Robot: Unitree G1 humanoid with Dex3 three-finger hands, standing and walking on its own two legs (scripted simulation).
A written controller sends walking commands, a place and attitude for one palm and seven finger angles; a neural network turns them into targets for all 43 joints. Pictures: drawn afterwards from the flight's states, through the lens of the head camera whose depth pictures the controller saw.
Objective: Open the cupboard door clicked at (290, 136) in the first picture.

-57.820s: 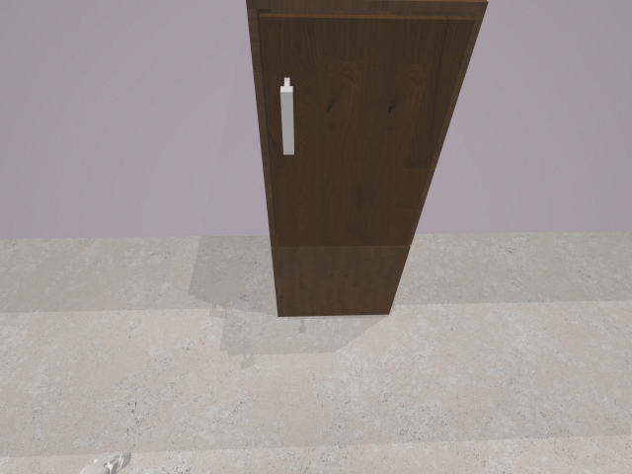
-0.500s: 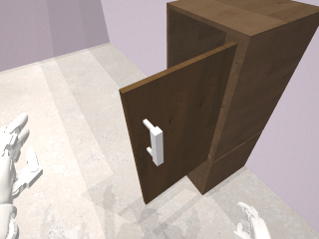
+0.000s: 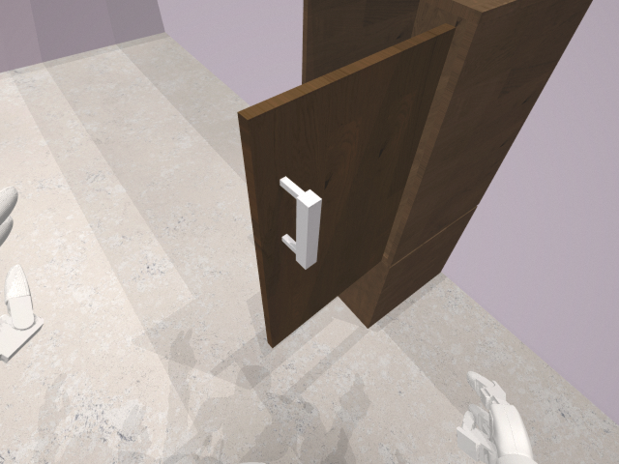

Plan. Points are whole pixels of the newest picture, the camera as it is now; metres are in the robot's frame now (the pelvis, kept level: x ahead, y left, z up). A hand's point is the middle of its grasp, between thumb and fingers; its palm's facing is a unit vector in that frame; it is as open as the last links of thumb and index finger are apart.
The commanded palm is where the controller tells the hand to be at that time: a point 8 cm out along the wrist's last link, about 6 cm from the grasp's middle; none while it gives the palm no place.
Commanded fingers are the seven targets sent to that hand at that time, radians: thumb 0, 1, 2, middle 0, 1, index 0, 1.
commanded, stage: step back with the hand held close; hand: left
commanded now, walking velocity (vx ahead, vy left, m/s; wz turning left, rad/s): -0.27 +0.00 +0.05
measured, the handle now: (297, 224) +0.40 +0.05 +0.08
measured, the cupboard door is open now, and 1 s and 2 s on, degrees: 94 94 94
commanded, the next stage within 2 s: stop stepping back and stand still in 0.54 s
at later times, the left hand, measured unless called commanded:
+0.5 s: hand out of the picture +0.09 +0.29 +0.19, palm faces +0.49 -0.75 -0.44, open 7.4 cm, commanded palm +0.03 +0.32 +0.18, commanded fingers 0.00 0.90 0.90 -0.20 -0.30 -0.20 -0.30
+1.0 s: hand out of the picture -0.01 +0.25 +0.17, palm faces +0.38 -0.80 -0.46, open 7.4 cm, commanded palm -0.09 +0.29 +0.18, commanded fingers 0.00 0.90 0.90 -0.20 -0.30 -0.20 -0.30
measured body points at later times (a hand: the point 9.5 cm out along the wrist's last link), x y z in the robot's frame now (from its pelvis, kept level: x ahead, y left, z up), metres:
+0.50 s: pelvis -0.10 +0.01 +0.00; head -0.08 +0.05 +0.45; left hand +0.06 +0.33 +0.21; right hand +0.07 -0.20 -0.08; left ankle +0.04 +0.09 -0.73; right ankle -0.19 -0.14 -0.66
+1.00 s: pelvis -0.24 -0.01 -0.01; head -0.25 +0.00 +0.44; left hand -0.04 +0.29 +0.19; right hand -0.10 -0.26 -0.09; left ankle -0.08 +0.08 -0.72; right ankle -0.24 -0.08 -0.73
